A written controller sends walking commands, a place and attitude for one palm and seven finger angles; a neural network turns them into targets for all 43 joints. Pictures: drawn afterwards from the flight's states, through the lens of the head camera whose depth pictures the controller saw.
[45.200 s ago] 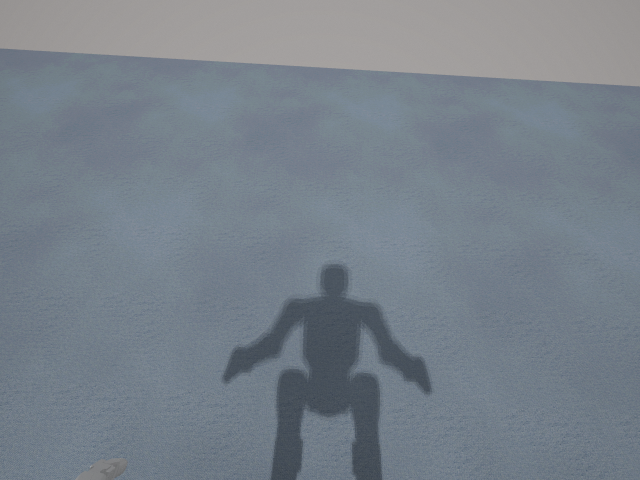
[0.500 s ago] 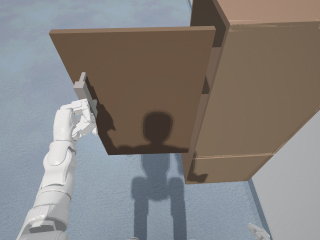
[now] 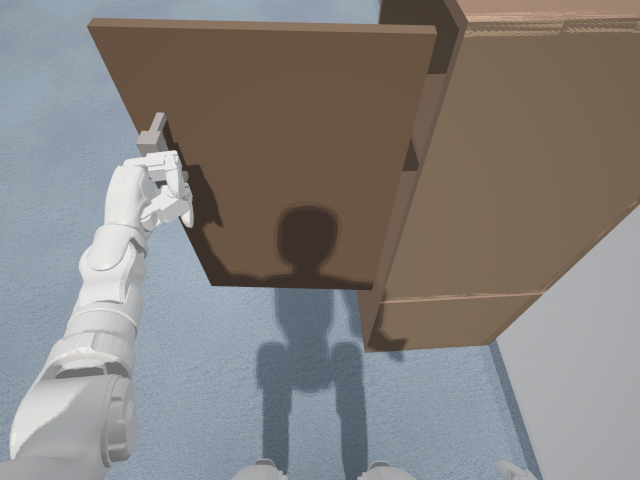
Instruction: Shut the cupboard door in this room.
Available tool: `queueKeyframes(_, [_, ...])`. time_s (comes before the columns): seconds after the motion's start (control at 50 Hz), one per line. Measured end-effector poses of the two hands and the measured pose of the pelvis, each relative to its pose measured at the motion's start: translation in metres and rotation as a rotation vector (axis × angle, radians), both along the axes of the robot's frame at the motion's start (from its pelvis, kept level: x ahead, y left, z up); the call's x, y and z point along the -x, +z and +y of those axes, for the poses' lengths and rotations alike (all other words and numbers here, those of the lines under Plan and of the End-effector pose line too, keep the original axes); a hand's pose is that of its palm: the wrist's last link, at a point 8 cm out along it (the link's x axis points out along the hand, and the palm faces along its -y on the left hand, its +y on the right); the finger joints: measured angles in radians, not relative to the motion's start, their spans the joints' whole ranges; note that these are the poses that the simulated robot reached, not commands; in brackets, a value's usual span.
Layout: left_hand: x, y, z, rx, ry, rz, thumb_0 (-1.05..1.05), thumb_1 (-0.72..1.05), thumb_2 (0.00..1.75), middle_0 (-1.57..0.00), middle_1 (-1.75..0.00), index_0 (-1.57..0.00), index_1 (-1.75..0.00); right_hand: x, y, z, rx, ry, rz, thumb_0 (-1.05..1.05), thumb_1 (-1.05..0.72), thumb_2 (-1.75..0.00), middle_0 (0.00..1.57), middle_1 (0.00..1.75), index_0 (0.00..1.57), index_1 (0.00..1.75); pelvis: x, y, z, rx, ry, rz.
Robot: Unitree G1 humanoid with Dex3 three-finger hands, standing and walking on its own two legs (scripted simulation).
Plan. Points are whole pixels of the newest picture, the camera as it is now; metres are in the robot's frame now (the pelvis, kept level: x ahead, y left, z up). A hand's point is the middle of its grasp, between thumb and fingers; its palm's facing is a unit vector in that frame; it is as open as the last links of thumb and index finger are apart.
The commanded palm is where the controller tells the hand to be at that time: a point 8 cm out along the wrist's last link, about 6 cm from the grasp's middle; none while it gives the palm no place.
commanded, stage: push the door shut along its arc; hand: left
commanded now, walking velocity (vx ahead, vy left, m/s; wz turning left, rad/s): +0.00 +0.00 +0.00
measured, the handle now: (168, 161) +0.51 +0.22 +0.08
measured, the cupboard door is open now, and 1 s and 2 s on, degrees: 85 69 56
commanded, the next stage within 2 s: pull the fist back off the door in 1.44 s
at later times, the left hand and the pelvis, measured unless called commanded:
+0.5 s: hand (213, 165) +0.50 +0.15 +0.09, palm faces -0.18 -0.98 -0.04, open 3.1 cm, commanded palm +0.49 +0.20 +0.09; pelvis -0.01 +0.01 -0.01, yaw -1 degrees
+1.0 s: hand (241, 135) +0.55 +0.12 +0.10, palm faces -0.31 -0.95 +0.00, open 3.1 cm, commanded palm +0.55 +0.17 +0.09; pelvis +0.00 +0.01 -0.02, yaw -2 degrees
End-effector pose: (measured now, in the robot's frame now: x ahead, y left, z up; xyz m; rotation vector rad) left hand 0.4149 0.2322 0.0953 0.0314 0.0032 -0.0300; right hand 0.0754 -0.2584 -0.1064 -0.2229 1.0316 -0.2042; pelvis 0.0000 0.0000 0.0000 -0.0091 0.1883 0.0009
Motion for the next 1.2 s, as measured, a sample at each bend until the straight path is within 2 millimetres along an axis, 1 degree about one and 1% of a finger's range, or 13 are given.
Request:
queueKeyframes(0.18, [-0.021, 0.000, 0.002, -0.004, -0.044, 0.009, 0.02, 0.90, 0.90, -1.32, -1.50, -1.33, -1.50, 0.037, -0.005, -0.005, 0.028, -0.038, 0.098, 0.01, -0.91, -0.90, 0.20, 0.30, 0.20, 0.30, 0.005, -0.006, 0.003, 0.010, 0.008, 0.032])
queueKeyframes(0.36, [-0.048, -0.002, -0.011, 0.002, -0.098, 0.022, 0.02, 0.90, 0.90, -1.31, -1.50, -1.32, -1.50, 0.059, -0.008, -0.005, 0.045, -0.057, 0.147, 0.01, -0.91, -0.90, 0.20, 0.30, 0.20, 0.30, 0.008, -0.012, 0.008, 0.018, 0.008, 0.075])
queueKeyframes(0.44, [-0.061, -0.002, -0.016, -0.001, -0.119, 0.024, 0.02, 0.90, 0.90, -1.30, -1.50, -1.31, -1.50, 0.066, -0.009, -0.003, 0.045, -0.071, 0.165, 0.01, -0.91, -0.90, 0.20, 0.30, 0.20, 0.30, 0.007, -0.014, 0.009, 0.020, 0.003, 0.094])
queueKeyframes(0.54, [-0.076, 0.000, -0.028, 0.006, -0.163, 0.026, 0.02, 0.90, 0.90, -1.30, -1.50, -1.30, -1.50, 0.074, -0.009, 0.001, 0.039, -0.097, 0.185, 0.01, -0.91, -0.90, 0.20, 0.30, 0.20, 0.30, 0.004, -0.015, 0.011, 0.023, -0.008, 0.110])
queueKeyframes(0.8, [-0.102, 0.001, -0.030, 0.003, -0.212, 0.047, 0.02, 0.90, 0.90, -1.30, -1.50, -1.30, -1.50, 0.090, -0.009, 0.004, 0.041, -0.135, 0.246, 0.01, -0.91, -0.90, 0.20, 0.30, 0.20, 0.30, -0.002, -0.018, 0.011, 0.031, -0.015, 0.142])
queueKeyframes(1.06, [-0.135, 0.007, -0.065, 0.023, -0.295, 0.050, 0.02, 0.90, 0.90, -1.30, -1.50, -1.30, -1.50, 0.101, -0.009, 0.001, 0.064, -0.168, 0.281, 0.01, -0.91, -0.90, 0.20, 0.30, 0.20, 0.30, -0.005, -0.023, 0.011, 0.031, -0.026, 0.185])
queueKeyframes(1.2, [-0.147, 0.006, -0.064, 0.005, -0.308, 0.065, -0.01, 0.85, 0.91, -1.30, -1.50, -1.30, -1.50, 0.113, -0.012, 0.004, 0.061, -0.180, 0.324, 0.01, -0.91, -0.90, 0.20, 0.30, 0.20, 0.30, -0.004, -0.028, 0.009, 0.034, -0.027, 0.207])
